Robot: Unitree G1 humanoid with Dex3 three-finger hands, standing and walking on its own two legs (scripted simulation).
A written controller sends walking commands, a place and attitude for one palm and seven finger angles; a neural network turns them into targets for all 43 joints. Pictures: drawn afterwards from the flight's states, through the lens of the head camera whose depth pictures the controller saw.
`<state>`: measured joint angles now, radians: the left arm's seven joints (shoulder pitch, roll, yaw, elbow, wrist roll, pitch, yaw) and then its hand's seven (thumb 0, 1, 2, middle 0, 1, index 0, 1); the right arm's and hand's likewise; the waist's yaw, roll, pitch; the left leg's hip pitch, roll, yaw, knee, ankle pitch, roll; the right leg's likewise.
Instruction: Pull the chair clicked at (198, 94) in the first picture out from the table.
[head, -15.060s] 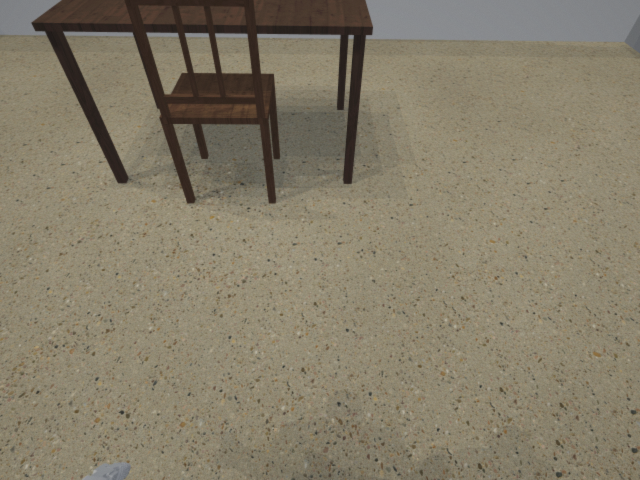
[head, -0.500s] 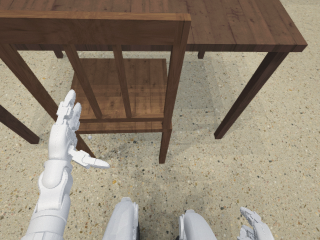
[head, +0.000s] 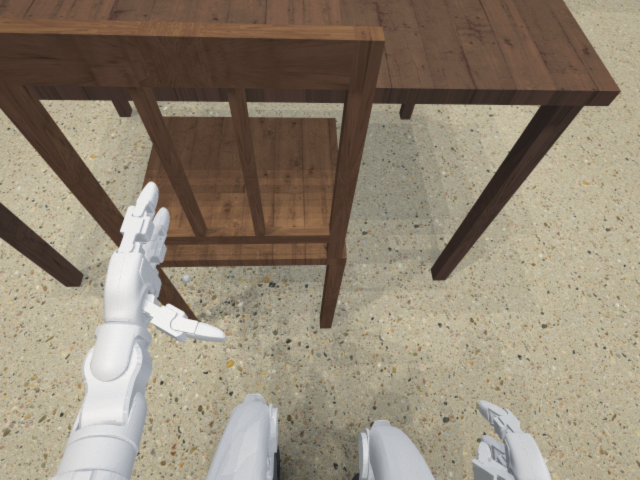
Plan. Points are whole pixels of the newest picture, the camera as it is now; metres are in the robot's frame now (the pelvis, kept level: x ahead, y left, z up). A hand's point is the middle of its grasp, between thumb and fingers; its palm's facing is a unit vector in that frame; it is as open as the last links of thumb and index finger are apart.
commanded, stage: push the fingers through the gap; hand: left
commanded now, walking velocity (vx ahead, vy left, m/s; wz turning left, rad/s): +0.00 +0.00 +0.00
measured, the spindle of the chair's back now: (176, 174) +0.49 +0.22 +0.03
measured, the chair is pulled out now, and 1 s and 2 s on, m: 0.00 0.00 0.00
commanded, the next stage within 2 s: hook a spindle and tug to test in 1.60 s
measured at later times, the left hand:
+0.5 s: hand (187, 241) +0.39 +0.18 +0.03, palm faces +0.06 -1.00 -0.05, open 16.9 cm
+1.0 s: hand (193, 210) +0.44 +0.18 +0.03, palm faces +0.06 -1.00 -0.05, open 16.9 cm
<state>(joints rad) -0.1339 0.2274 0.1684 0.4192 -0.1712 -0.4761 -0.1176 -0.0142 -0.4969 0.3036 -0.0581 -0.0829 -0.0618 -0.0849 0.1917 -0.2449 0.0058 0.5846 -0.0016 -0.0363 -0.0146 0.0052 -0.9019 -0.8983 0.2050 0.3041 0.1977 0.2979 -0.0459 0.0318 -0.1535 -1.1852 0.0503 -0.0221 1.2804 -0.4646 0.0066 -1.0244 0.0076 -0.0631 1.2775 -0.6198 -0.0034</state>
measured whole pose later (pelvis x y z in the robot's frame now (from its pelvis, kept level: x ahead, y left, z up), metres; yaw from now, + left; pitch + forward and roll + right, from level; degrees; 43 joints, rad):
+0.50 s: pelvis +0.00 +0.00 +0.00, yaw -1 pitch +22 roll -3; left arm -0.33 0.29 0.24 0.60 -0.17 -0.47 -0.13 -0.01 -0.50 0.30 -0.06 -0.08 -0.06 -0.09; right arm 0.24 -0.26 0.00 0.62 0.00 -0.02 -0.02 0.00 -0.90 -0.90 0.20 0.30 0.20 0.30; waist -0.07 0.03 -0.15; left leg -1.21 0.06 -0.02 1.28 -0.47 0.00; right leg -1.05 0.02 -0.06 1.28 -0.62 -0.01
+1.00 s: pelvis +0.00 +0.00 +0.00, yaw -1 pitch +24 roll -4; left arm -0.52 0.32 0.30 0.80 -0.13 -0.48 -0.13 -0.01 -0.50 0.30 -0.06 -0.08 -0.06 -0.08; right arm 0.27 -0.25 0.01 0.64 -0.01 0.02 0.01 0.00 -0.90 -0.90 0.21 0.30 0.20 0.30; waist -0.10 0.04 -0.15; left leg -1.23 0.06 -0.02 1.28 -0.47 0.01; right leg -1.08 0.02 -0.05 1.27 -0.61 0.00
